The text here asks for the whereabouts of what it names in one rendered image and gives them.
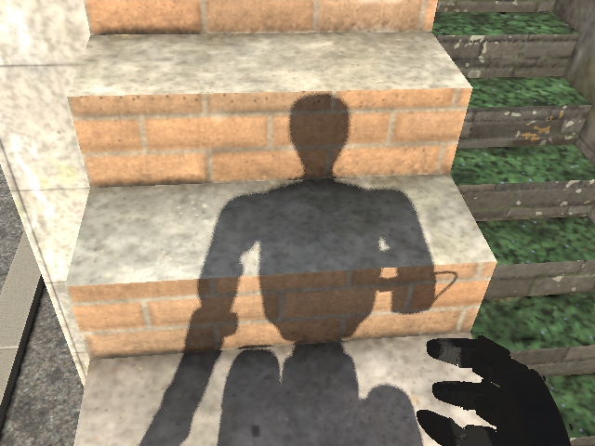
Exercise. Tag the robot right hand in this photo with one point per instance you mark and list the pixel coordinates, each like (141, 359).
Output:
(522, 408)

